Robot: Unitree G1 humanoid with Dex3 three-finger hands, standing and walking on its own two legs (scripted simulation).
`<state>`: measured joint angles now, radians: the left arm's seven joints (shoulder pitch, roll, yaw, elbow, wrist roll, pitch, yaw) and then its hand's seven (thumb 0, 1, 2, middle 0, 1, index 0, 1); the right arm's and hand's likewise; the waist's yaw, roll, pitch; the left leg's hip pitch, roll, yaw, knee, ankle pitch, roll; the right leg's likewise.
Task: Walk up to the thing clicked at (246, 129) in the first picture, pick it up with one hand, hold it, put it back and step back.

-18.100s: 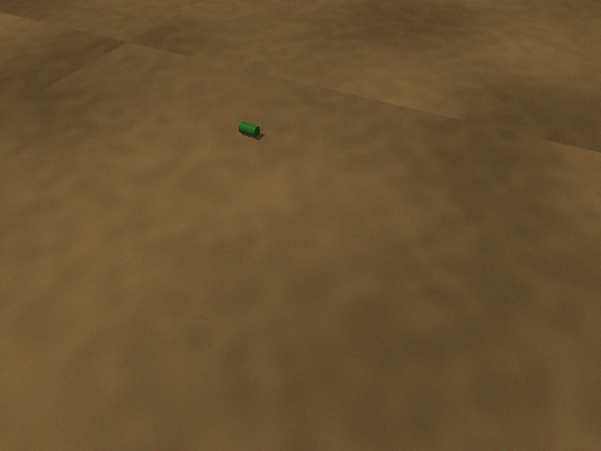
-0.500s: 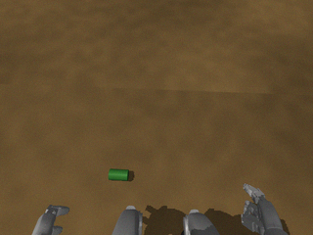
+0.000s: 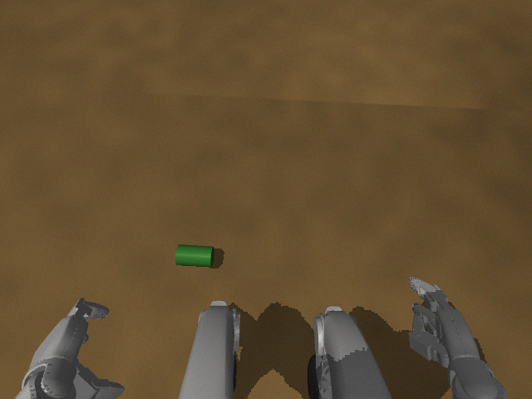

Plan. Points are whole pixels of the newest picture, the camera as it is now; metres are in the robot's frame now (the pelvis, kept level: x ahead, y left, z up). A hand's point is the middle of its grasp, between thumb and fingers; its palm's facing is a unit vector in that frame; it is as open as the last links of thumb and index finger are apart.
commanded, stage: rise first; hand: left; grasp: from above
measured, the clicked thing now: (195, 255) +0.44 +0.23 -0.55
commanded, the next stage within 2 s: approach in 1.56 s
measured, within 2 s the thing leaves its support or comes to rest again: neither
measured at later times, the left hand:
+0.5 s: hand (136, 292) +0.30 +0.31 -0.32, palm faces -0.51 -0.28 -0.82, open 13.5 cm
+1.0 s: hand (151, 273) +0.36 +0.30 -0.39, palm faces -0.47 -0.08 -0.88, open 13.4 cm
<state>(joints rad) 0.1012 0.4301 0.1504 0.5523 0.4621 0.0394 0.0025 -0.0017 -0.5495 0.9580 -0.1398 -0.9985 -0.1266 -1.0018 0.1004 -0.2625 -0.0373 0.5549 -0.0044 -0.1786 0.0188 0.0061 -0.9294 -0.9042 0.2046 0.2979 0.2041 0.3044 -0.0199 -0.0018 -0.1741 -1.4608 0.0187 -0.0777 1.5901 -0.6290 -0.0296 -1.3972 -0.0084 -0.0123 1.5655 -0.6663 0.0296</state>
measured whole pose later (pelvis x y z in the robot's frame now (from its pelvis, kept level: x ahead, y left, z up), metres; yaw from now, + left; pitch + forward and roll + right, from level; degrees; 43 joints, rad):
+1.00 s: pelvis -0.06 +0.01 -0.23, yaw -6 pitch +32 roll -8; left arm -0.71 0.70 0.14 1.23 1.22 -0.32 0.34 0.00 -0.37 0.89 -0.23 -0.81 -0.22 -0.81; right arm 0.08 -0.26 -0.02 0.76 -0.11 -0.02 0.12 0.00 -0.90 -0.90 0.20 0.30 0.20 0.30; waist -0.11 -0.02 -0.09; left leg -2.26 -0.01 -0.16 2.34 -0.65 -0.03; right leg -2.16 0.03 -0.04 2.27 -0.70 0.05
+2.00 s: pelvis -0.04 +0.00 -0.26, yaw -7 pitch +33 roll -7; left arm -0.94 0.72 0.05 1.46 1.35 -0.31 0.51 0.00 -0.37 0.86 -0.18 -0.96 -0.21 -0.93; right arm 0.07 -0.25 0.03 0.80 -0.18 -0.04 0.13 0.00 -0.91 -0.89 0.20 0.30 0.20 0.30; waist -0.22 -0.05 -0.05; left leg -2.35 -0.01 -0.20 2.44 -0.68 -0.07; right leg -2.26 0.05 -0.05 2.38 -0.71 0.05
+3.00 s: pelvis -0.05 +0.01 -0.27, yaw -9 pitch +34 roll -10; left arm -1.02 0.81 0.07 1.56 1.31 -0.16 0.46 0.00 -0.35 0.87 -0.20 -0.97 -0.22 -0.94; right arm 0.08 -0.26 0.09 0.76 -0.17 -0.04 0.14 0.00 -0.92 -0.89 0.20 0.30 0.20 0.30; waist -0.27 -0.02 -0.03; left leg -2.39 -0.01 -0.19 2.46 -0.67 -0.02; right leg -2.27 0.05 -0.05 2.37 -0.70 0.06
